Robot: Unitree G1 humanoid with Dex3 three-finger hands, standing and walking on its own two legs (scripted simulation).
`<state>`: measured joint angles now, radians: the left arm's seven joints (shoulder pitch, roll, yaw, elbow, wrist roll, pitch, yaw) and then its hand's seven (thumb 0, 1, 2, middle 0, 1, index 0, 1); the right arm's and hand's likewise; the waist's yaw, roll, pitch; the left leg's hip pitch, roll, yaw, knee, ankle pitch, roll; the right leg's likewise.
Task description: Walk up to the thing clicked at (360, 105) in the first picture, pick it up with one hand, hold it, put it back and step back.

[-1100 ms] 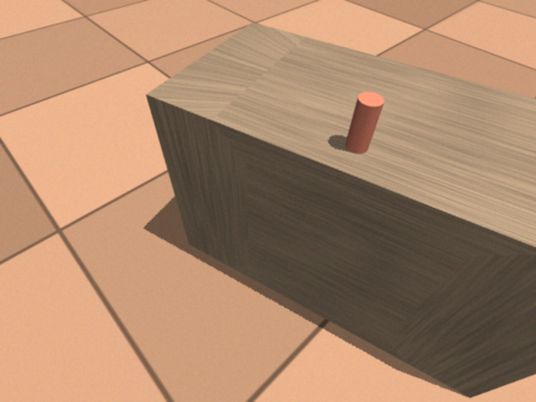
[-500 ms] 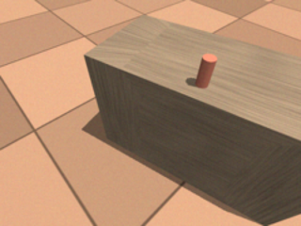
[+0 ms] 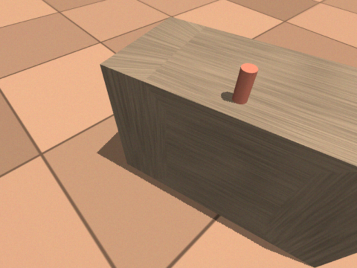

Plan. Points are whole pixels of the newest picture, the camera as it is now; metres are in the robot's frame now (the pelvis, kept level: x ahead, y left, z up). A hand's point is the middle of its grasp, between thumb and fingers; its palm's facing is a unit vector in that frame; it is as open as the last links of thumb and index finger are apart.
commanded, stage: stand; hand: left
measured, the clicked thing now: (244, 84) +0.66 -0.20 +0.03
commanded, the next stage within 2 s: walk up in 0.02 s
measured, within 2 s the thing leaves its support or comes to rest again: neither
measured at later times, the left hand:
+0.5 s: hand out of the picture +0.16 +0.14 -0.17, palm faces -0.24 -0.91 -0.34, open 7.4 cm
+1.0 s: hand (172, 191) +0.36 +0.02 -0.16, palm faces -0.46 -0.80 -0.39, open 7.4 cm
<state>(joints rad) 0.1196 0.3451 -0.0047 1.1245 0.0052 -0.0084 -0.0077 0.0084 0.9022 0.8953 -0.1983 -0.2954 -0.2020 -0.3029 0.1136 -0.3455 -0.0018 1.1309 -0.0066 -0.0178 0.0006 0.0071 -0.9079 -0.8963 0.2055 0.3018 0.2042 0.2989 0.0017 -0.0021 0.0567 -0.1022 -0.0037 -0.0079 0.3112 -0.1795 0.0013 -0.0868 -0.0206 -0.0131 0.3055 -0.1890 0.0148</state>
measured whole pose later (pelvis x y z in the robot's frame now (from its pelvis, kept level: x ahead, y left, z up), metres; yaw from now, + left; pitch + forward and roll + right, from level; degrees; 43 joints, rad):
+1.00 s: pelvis +0.14 -0.18 -0.02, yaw -24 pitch -2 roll +0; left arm 0.18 0.44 0.05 0.82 0.00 0.00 -0.02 0.01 0.90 0.90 -0.20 -0.30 -0.20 -0.30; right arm 0.31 -0.40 -0.06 0.83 -0.02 -0.04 0.00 0.01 -0.90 -0.90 0.21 0.30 0.21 0.30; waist -0.05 -0.02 0.16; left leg -0.21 0.09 0.14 0.63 -0.37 0.00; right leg -0.40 -0.02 0.03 0.70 -0.29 -0.02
